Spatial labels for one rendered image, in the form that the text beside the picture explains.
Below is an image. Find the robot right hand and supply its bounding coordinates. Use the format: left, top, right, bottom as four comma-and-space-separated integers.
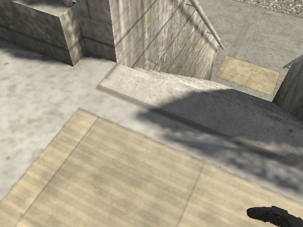
246, 205, 303, 227

